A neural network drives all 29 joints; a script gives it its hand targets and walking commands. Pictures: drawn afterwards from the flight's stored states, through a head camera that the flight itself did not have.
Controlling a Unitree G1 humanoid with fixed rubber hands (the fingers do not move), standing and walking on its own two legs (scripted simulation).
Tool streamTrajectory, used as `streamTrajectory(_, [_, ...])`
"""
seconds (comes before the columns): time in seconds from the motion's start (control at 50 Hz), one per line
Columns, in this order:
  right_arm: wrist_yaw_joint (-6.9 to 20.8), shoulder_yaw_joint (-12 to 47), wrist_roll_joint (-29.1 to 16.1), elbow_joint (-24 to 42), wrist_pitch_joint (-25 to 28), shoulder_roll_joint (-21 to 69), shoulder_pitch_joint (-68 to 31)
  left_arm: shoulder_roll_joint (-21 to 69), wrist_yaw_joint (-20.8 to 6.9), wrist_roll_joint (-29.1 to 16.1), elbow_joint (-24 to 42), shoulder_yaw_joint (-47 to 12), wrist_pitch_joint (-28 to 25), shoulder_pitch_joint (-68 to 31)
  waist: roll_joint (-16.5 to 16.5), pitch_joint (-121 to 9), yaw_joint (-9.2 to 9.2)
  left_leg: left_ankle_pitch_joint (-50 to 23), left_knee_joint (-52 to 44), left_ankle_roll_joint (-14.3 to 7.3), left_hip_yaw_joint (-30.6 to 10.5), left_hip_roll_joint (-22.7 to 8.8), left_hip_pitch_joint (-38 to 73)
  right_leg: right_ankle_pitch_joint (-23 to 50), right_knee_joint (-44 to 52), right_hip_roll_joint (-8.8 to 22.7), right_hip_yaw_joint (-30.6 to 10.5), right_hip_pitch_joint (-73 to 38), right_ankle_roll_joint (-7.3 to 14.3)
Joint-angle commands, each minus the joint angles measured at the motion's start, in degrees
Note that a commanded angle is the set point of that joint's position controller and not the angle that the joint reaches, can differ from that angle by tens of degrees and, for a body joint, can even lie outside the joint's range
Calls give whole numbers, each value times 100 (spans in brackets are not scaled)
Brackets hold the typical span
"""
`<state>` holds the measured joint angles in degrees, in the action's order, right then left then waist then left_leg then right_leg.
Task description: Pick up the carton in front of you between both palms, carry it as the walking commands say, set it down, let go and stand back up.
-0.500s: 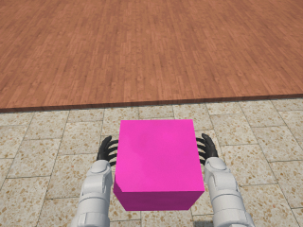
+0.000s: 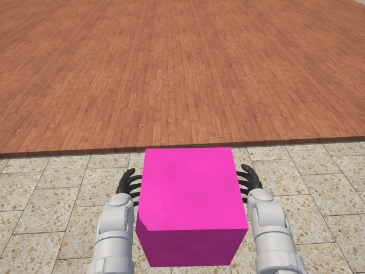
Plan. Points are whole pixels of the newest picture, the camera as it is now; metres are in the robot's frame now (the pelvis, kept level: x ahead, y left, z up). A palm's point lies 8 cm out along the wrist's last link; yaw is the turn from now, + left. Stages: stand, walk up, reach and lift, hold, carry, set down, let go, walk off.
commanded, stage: reach and lift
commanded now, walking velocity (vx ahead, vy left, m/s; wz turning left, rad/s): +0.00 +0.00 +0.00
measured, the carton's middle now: (189, 209) +0.31 +0.00 -0.05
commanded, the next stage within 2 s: hold in 0.70 s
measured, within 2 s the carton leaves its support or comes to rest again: neither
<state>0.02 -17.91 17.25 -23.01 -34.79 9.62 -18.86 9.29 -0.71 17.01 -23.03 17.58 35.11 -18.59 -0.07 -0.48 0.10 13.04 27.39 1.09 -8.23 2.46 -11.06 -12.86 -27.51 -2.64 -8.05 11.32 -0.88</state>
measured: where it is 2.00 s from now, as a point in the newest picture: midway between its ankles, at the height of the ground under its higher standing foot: outside the picture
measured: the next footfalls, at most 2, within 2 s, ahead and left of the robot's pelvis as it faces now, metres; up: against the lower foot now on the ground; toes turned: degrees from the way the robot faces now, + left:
left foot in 1.58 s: +0.19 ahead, +0.10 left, +0.00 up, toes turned +8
right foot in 1.92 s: +0.54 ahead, -0.11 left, +0.00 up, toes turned -10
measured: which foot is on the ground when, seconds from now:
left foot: down 0.00-1.00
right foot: down 0.00-1.00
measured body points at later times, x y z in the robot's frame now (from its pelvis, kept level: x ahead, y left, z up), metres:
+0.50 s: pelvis +0.02 +0.00 +0.01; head -0.01 +0.00 +0.46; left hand +0.32 +0.15 +0.03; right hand +0.32 -0.15 +0.03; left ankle +0.02 +0.13 -0.74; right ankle +0.03 -0.13 -0.74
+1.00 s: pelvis +0.01 +0.00 +0.01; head -0.04 +0.00 +0.45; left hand +0.31 +0.15 +0.05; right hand +0.31 -0.15 +0.05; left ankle +0.02 +0.13 -0.74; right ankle +0.03 -0.13 -0.74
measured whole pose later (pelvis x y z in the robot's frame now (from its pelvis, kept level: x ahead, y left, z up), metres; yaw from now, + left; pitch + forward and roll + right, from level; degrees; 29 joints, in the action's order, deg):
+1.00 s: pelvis +0.01 +0.00 +0.01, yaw +0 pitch -7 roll +0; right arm 0.2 -13.5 15.9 -14.3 -43.5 8.8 -15.7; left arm 8.8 -0.5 15.8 -14.1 12.9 44.0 -15.4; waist 0.0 0.1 0.0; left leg 11.1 20.7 0.8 -7.8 1.9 -2.5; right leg -10.9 -20.7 -2.1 -7.7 2.7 -0.7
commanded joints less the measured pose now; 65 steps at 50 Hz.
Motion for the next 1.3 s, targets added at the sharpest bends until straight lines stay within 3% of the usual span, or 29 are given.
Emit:
streamTrajectory(0.0, [1483,3265,-1353,-159,108,5633,-3156,5544,-1438,-1339,-56,-3220,-170,-3301,19,-1437,-2,-170,-531,-91,475,264,301,201,518,-241,457,-414,16])
streamTrajectory(0.42, [1428,3481,-1495,545,-154,5384,-2282,5342,-1347,-1491,668,-3476,110,-2416,4,-1497,2,-1430,-767,-5,431,323,888,1419,755,-315,418,-927,-44])
streamTrajectory(0.66, [1408,3573,-1576,820,-316,5333,-2189,5283,-1333,-1576,950,-3561,277,-2318,4,-1352,0,-1456,-840,9,413,334,956,1478,820,-325,401,-1011,-55])
streamTrajectory(0.78, [1364,3964,-1808,1376,-540,5308,-2176,5275,-1284,-1821,1493,-3960,497,-2311,1,-1586,-23,-1752,-898,40,372,327,1181,1796,889,-321,376,-1266,-77])
streamTrajectory(0.9, [1377,3532,-1588,990,-749,5077,-2218,5047,-1285,-1562,1095,-3517,709,-2334,3,-767,-5,-761,-1057,-3,452,297,863,763,1044,-289,431,-961,-25])
streamTrajectory(1.0, [1432,3581,-1630,995,-706,5237,-2635,5188,-1343,-1601,1096,-3551,664,-2749,-5,-1010,-5,-671,-985,-15,461,285,880,678,975,-279,446,-975,-18])
streamTrajectory(1.02, [1422,3577,-1668,1013,-703,5246,-2734,5238,-1336,-1673,1058,-3578,660,-2823,-109,-1243,-45,432,-538,-49,208,-674,238,-424,525,690,245,-408,8])
streamTrajectory(1.06, [1381,3784,-1801,1244,-708,5291,-2776,5262,-1298,-1743,1328,-3746,658,-2913,-75,-1150,-10,2673,-742,-124,46,-544,-296,-2697,717,563,136,208,108])
streamTrajectory(1.08, [1347,3908,-1873,1405,-735,5332,-2878,5291,-1266,-1815,1493,-3856,679,-3000,-45,-1016,-21,2850,-672,-109,141,-544,-464,-2841,646,541,220,406,100])
streamTrajectory(1.14, [1183,4208,-2033,1883,-974,5305,-2772,5281,-1121,-2011,1954,-4146,910,-2862,76,-1577,-14,1793,-196,-151,463,-528,-346,-1879,289,627,438,329,179])
streamTrajectory(1.22, [949,4650,-2294,2671,-1506,5149,-2613,5118,-873,-2283,2765,-4558,1451,-2673,128,-1458,-20,2161,-56,-214,403,-717,-706,-2480,333,902,245,695,274])
streamTrajectory(1.28, [722,4827,-2463,3152,-1947,4943,-2260,4895,-636,-2490,3352,-4787,1914,-2331,-115,-1376,-27,2007,-222,-303,197,-986,-623,-1997,-39,927,483,888,206])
